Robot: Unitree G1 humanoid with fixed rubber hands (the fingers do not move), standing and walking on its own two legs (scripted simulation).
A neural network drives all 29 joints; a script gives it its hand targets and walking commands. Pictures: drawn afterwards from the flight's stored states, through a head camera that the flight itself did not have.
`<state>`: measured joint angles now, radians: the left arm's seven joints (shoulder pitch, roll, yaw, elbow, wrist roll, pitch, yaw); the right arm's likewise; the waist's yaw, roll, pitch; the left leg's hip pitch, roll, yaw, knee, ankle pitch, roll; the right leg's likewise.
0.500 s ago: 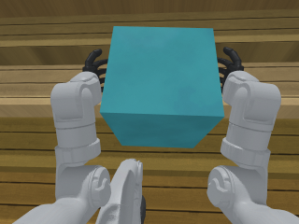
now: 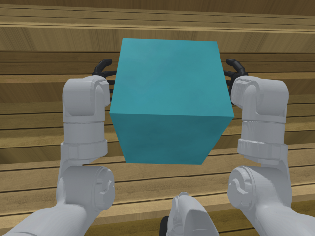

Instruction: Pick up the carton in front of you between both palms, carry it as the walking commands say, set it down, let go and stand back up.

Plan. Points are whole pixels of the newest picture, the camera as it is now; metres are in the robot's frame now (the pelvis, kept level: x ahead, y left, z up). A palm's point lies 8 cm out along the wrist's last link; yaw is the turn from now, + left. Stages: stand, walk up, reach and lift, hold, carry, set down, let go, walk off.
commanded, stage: carry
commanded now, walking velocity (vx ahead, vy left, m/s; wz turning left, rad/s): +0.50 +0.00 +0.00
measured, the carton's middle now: (166, 108) +0.39 -0.01 +0.12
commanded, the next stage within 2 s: none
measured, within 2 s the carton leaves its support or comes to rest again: neither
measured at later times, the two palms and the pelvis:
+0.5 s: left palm out of the picture +0.68 +0.22 +0.35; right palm out of the picture +0.69 -0.08 +0.34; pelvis +0.30 +0.07 +0.14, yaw +2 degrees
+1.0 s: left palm out of the picture +0.97 +0.25 +0.48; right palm out of the picture +0.98 -0.05 +0.49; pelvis +0.59 +0.08 +0.29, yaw +2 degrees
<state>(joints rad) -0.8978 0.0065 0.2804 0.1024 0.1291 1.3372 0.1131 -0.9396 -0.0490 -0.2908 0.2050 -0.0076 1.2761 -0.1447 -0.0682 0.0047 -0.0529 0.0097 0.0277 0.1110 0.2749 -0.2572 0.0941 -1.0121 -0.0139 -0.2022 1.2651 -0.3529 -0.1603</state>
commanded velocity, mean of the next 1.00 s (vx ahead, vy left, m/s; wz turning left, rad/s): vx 0.50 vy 0.00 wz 0.00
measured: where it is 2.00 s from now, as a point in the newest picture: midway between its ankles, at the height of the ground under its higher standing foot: (135, 54)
